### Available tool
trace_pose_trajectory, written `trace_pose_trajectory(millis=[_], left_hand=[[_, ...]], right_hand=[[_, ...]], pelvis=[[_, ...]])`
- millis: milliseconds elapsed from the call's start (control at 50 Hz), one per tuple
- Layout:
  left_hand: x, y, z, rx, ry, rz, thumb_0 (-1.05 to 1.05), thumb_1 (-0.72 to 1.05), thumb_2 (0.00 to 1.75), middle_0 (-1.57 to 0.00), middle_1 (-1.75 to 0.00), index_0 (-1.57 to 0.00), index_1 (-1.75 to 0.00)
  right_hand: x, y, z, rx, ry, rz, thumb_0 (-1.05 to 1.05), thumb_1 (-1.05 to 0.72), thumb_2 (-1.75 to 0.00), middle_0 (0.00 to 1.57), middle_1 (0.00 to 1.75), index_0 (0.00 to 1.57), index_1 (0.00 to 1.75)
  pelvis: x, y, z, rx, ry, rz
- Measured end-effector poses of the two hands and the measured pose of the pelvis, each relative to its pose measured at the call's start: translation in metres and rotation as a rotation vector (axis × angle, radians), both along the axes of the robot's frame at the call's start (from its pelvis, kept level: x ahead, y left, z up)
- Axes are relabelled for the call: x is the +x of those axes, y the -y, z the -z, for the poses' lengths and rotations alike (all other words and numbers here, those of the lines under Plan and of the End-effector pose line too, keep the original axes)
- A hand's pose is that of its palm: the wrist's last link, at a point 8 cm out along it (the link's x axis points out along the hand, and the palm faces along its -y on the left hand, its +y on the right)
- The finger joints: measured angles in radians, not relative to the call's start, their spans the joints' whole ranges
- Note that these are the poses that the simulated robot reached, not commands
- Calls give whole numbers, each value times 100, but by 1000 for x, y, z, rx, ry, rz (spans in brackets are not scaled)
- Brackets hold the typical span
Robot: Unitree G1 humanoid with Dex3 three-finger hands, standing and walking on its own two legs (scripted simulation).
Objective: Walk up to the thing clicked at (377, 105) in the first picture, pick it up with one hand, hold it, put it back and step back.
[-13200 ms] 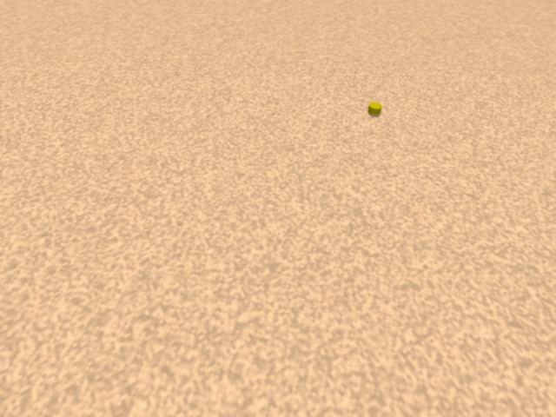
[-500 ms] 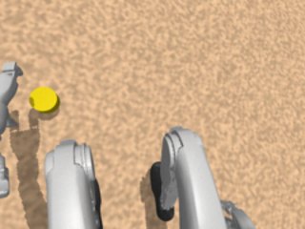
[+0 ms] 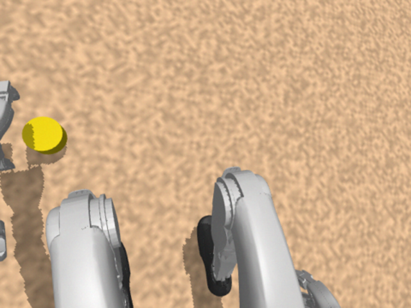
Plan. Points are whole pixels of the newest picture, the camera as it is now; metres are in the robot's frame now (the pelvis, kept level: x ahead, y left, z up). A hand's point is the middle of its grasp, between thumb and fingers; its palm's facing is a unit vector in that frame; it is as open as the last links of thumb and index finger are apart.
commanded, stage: approach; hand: left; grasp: from above
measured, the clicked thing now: (45, 136) +0.47 +0.28 -0.30
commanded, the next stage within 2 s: close in in 0.58 s
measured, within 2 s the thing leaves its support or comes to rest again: neither
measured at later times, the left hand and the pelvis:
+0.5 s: hand (31, 108) +0.49 +0.27 -0.17, palm faces -0.38 -0.04 -0.93, open 14.2 cm; pelvis +0.00 +0.00 +0.00, yaw -1 degrees
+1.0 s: hand (34, 143) +0.43 +0.28 -0.23, palm faces -0.40 -0.09 -0.91, open 14.3 cm; pelvis +0.00 +0.01 -0.02, yaw -1 degrees
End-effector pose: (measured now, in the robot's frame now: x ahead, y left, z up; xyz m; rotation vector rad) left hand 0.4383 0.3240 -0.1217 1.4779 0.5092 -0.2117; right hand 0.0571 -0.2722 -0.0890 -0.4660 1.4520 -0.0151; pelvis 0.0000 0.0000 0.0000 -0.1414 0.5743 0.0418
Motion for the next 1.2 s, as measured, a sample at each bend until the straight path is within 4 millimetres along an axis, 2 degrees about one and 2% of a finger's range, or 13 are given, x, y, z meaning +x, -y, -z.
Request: trace_pose_trajectory(millis=[80, 160, 280, 360, 440, 540, 620, 700, 880, 960, 1040, 1120, 1200], left_hand=[[0, 6, 5, 6, -16, 24, 0, -54, 101, -8, -103, -8, -103], [6, 23, 11, -8, -19, 71, 0, -53, 100, -8, -104, -8, -103], [27, 61, 15, -32, 45, 126, 0, -53, 99, -8, -105, -8, -104], [42, 74, 8, -24, 108, 94, 0, -53, 99, -8, -105, -9, -104], [51, 70, -5, 35, 111, 48, 1, -54, 100, -8, -104, -8, -103], [45, 47, -10, 76, 22, -52, 1, -54, 99, -8, -104, -8, -103], [26, 26, 2, 53, -86, -100, 1, -53, 98, -8, -105, -8, -104], [3, 16, 23, -14, -151, -60, 0, -51, 96, -8, -107, -9, -105], [-18, 27, 46, -92, -1, 115, 0, -51, 95, -8, -105, -9, -103], [-10, 34, 54, -63, 32, 118, 0, -53, 98, -8, -101, -8, -100], [6, 41, 55, -24, 69, 92, 0, -53, 100, -8, -98, -7, -99], [24, 46, 56, 1, 66, 47, 0, -53, 99, -8, -98, -7, -98], [41, 47, 58, 2, 57, -16, 0, -52, 98, -8, -99, -7, -99]], right_hand=[[-2, 0, 0, -2, -1, 0, 0, -91, -90, 20, 30, 20, 30], [-5, -1, -2, -5, 0, 0, 0, -91, -90, 20, 30, 20, 30], [-12, 0, -6, -14, 12, 8, 0, -90, -90, 20, 30, 20, 30], [-21, 2, -8, -11, 18, 37, 0, -91, -90, 20, 30, 20, 30], [-30, 1, -5, 13, 8, 63, 0, -91, -90, 20, 30, 20, 30], [-36, -1, 2, 53, -5, 70, 0, -91, -90, 20, 30, 20, 30], [-36, -4, 6, 64, -12, 49, 0, -91, -90, 20, 30, 20, 30], [-33, -5, 6, 54, -42, 13, 0, -91, -90, 20, 30, 20, 30], [0, 0, -2, -29, -29, -65, 0, -90, -90, 20, 30, 20, 30], [19, 3, -4, -49, 32, -100, 0, -90, -90, 20, 30, 20, 30], [24, 3, -1, -39, 58, -125, 0, -90, -90, 20, 30, 20, 30], [16, 1, 3, -3, 51, -133, 0, -90, -90, 20, 30, 20, 30], [-5, -4, 7, 38, 10, -114, 0, -90, -90, 20, 30, 20, 30]], pelvis=[[0, 0, 2, -1, 0, 0], [0, 0, 3, -2, 0, 0], [0, 1, 4, -3, 1, 5], [0, 1, 5, -2, -3, 11], [0, 2, 3, 4, -13, 16], [-2, 2, 3, 7, -5, 19], [-4, 2, 5, 6, 13, 15], [-5, 1, 8, -3, 27, 9], [-1, -3, 13, -21, 39, -2], [1, -5, 18, -28, 44, 2], [1, -5, 24, -32, 47, 7], [1, -4, 28, -34, 48, 16], [2, -4, 29, -36, 47, 27]])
